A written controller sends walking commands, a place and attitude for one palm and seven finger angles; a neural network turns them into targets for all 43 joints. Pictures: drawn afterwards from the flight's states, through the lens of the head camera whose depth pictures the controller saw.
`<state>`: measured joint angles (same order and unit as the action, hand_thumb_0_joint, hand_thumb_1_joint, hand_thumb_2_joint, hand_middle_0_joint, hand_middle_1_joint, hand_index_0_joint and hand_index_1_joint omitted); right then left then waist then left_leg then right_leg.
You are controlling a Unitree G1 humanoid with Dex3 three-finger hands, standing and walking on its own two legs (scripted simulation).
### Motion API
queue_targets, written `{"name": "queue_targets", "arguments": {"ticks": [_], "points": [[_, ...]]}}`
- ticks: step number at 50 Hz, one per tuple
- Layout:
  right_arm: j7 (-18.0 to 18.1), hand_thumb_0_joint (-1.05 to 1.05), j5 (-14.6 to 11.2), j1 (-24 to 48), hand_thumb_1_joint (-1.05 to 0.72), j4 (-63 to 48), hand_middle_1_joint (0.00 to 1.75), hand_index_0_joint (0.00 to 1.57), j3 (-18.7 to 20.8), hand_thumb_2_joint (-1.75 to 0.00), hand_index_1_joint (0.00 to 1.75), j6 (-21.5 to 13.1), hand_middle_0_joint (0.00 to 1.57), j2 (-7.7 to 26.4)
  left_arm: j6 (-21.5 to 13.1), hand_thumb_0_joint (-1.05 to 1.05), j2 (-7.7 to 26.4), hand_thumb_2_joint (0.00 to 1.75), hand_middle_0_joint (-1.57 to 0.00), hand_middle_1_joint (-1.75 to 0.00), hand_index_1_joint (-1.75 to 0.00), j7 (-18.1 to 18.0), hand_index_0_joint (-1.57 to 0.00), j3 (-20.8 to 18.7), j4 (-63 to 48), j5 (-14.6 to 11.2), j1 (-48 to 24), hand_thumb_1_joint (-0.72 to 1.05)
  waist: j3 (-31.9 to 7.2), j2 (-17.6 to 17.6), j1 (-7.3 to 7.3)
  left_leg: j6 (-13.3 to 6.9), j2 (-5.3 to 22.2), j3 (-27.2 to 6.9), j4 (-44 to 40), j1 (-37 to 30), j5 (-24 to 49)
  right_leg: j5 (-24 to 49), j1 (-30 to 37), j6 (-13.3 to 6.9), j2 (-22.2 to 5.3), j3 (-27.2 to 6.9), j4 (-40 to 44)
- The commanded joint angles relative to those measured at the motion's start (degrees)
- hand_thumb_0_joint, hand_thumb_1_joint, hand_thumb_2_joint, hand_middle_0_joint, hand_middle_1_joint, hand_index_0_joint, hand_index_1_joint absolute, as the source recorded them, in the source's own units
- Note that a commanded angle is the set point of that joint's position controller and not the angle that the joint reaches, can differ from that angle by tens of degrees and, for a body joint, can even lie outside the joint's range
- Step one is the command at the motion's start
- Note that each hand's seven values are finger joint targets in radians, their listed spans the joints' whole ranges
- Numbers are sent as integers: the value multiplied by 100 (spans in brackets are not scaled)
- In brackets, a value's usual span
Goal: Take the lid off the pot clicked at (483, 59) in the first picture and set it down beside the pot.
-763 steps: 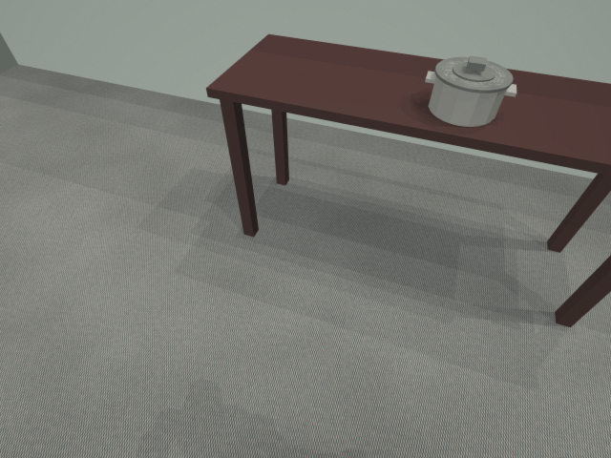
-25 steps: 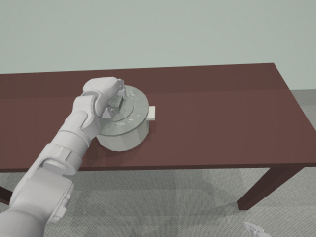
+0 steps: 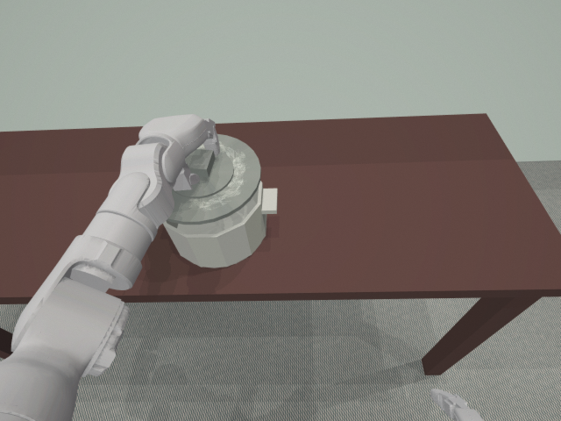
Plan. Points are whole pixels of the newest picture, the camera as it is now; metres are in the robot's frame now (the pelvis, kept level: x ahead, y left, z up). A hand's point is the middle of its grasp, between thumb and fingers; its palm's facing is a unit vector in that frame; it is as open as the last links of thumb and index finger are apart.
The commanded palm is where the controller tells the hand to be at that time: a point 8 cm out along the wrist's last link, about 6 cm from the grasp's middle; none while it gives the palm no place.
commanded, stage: lift the lid straight up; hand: left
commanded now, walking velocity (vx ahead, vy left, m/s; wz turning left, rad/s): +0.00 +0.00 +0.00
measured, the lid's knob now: (198, 162) +0.48 +0.13 +0.10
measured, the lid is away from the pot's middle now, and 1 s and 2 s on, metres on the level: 0.01 0.02 0.04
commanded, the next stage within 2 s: move the lid sideways beside the pot in 1.40 s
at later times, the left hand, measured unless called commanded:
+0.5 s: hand (188, 146) +0.45 +0.13 +0.16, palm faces -0.26 -0.04 -0.96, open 8.1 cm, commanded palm +0.44 +0.13 +0.24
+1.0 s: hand (179, 119) +0.45 +0.13 +0.21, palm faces -0.23 -0.05 -0.97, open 8.1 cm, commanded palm +0.43 +0.13 +0.28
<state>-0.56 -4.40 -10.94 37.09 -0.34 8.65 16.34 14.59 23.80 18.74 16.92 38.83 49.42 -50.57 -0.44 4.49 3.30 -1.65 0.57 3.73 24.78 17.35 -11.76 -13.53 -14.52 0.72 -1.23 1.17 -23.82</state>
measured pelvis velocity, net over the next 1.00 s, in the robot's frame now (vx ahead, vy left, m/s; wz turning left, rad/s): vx -0.01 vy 0.00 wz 0.01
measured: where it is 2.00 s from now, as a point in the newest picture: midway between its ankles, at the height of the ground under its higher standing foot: outside the picture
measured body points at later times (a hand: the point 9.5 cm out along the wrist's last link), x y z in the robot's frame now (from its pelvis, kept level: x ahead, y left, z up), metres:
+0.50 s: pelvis -0.01 +0.00 +0.00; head +0.02 -0.03 +0.45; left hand +0.46 +0.13 +0.22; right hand +0.13 -0.25 -0.13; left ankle +0.01 +0.10 -0.74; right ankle -0.02 -0.13 -0.74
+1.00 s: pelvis -0.01 +0.00 +0.00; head +0.02 -0.03 +0.45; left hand +0.46 +0.13 +0.26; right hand +0.12 -0.25 -0.12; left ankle +0.01 +0.10 -0.74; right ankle -0.02 -0.13 -0.74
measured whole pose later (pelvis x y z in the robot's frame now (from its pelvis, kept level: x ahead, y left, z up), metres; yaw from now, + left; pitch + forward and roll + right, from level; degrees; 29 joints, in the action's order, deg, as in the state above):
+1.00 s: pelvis -0.01 +0.00 +0.00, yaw +1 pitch +3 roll +0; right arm -0.8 -4.1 -10.8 37.3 -0.9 5.9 17.0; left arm 18.1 24.6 27.1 17.7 38.5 50.0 -62.8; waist 0.3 4.8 2.7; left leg -1.8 0.0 3.1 22.5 15.2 -10.0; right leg -12.3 -12.4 0.8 -1.6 1.7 -22.2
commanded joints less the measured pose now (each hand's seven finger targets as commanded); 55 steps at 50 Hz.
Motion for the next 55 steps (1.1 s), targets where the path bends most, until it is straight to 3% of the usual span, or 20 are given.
{"name": "queue_targets", "arguments": {"ticks": [1,3,6,8,10,11,15,19,23,26,29,32,34,38,39,40,45,49,52,55], "points": [[17,0,27,309,-90,-709,30,20,242,-90,30,-308,20,678,-42,0,1179,103,-109,-114,-97,-206,-72,-597,-1401,124,-3314,66,-2570,-328,37,-266,-256,-371,21,-1654,1660,2186,330,-268,359,56,85],[27,0,-1,299,-90,-647,30,20,235,-90,30,-253,20,709,4,0,1224,103,-109,-114,-97,-161,-72,-650,-1075,61,-3143,66,-2235,-622,57,-260,-231,-301,-52,-1400,1490,2128,428,-225,353,93,126],[5,0,8,339,-90,-674,30,20,232,-90,30,-315,20,691,12,0,1090,103,-109,-114,-97,-126,-72,-459,-1542,119,-3822,66,-2546,-286,75,-244,-252,-377,-34,-1697,1562,2082,268,-267,356,77,101],[-12,0,45,316,-90,-712,30,20,254,-90,30,-359,20,677,-5,0,1235,103,-109,-114,-97,-138,-72,-616,-1768,109,-3713,66,-2784,-214,29,-255,-221,-410,29,-1840,1828,2254,431,-282,346,52,55],[-25,0,21,347,-90,-670,30,20,227,-90,30,-328,20,671,97,0,1039,103,-109,-114,-97,-90,-72,-510,-1242,103,-3356,66,-2437,-540,26,-242,-245,-373,-13,-1608,1781,2291,414,-260,364,111,81],[-27,0,10,327,-90,-616,30,20,209,-90,30,-298,20,714,138,0,1243,103,-109,-114,-97,-78,-72,-672,-1100,141,-3393,66,-2380,-684,-7,-231,-250,-352,-61,-1509,1638,2238,442,-243,374,125,105],[-32,0,21,479,-90,-715,30,20,186,-90,30,-317,20,681,198,0,1194,103,-109,-114,-97,-41,-72,-582,-1387,158,-3646,66,-2454,-460,-40,-237,-260,-353,-72,-1531,1715,2326,561,-261,336,82,80],[-11,0,12,452,-90,-664,30,20,162,-90,30,-294,20,697,298,0,1161,103,-109,-114,-97,57,-72,-530,-1066,172,-3800,66,-2271,-683,8,-236,-281,-357,-150,-1435,1414,2059,472,-236,356,113,169],[-1,0,47,464,-90,-753,30,20,198,-90,30,-419,20,637,222,0,1065,103,-109,-114,-97,118,-72,-425,-1608,153,-4184,66,-2710,-356,25,-255,-262,-426,-66,-1824,1636,2122,458,-272,343,71,115],[29,0,33,413,-90,-634,30,20,142,-90,30,-377,20,695,288,0,1363,103,-109,-114,-97,152,-72,-693,-856,201,-3998,66,-2304,-819,-25,-253,-295,-368,-172,-1424,1393,2094,545,-242,350,84,183],[7,0,41,485,-90,-712,30,20,163,-90,30,-417,20,667,279,0,1174,103,-109,-114,-97,197,-72,-526,-1260,197,-4240,66,-2462,-560,-40,-262,-305,-375,-161,-1586,1462,2143,550,-258,322,55,183],[19,0,36,469,-90,-671,30,20,159,-90,30,-398,20,689,336,0,1110,103,-109,-114,-97,267,-72,-473,-917,204,-4180,66,-2324,-711,2,-262,-305,-378,-180,-1486,1401,2059,523,-259,330,81,227],[44,0,50,441,-90,-669,30,20,150,-90,30,-422,20,709,336,0,1448,103,-109,-114,-97,284,-72,-710,-944,230,-4377,66,-2411,-723,-37,-279,-325,-366,-199,-1486,1312,2063,626,-235,316,33,241],[50,0,59,497,-90,-771,30,20,173,-90,30,-516,20,672,253,0,1413,103,-109,-114,-97,365,-72,-644,-1355,221,-4535,66,-2725,-474,-45,-295,-308,-380,-142,-1729,1575,2276,735,-256,283,-17,203],[48,0,58,455,-90,-707,30,20,144,-90,30,-483,20,703,289,0,1510,103,-109,-114,-97,389,-72,-725,-993,270,-4411,66,-2512,-641,-54,-282,-321,-399,-180,-1566,1509,2217,702,-261,313,27,231],[40,0,27,493,-90,-689,30,20,150,-90,30,-456,20,680,351,0,1129,103,-109,-114,-97,430,-72,-408,-832,233,-4375,66,-2228,-680,11,-266,-304,-350,-215,-1486,1392,2116,545,-239,310,61,234],[35,0,48,497,-90,-767,30,20,171,-90,30,-550,20,700,283,0,1463,103,-109,-114,-97,516,-72,-650,-1416,218,-4791,66,-2673,-511,-36,-295,-310,-404,-171,-1778,1619,2280,700,-264,297,10,222],[2,0,41,462,-90,-692,30,20,156,-90,30,-523,20,736,375,0,1455,103,-109,-114,-97,577,-72,-681,-1008,246,-4605,66,-2382,-710,-65,-276,-321,-408,-226,-1614,1586,2233,644,-264,330,75,260],[-41,0,16,560,-90,-748,30,20,163,-90,30,-523,20,700,436,0,962,103,-109,-114,-97,634,-72,-265,-1218,207,-4770,66,-2386,-479,-12,-260,-322,-437,-215,-1749,1641,2129,483,-291,328,99,275],[-13,0,38,527,-90,-699,30,20,137,-90,30,-530,20,714,502,0,1352,103,-109,-114,-97,643,-72,-571,-1018,244,-4927,66,-2368,-691,-53,-265,-333,-438,-265,-1615,1447,2035,598,-265,329,84,263]]}}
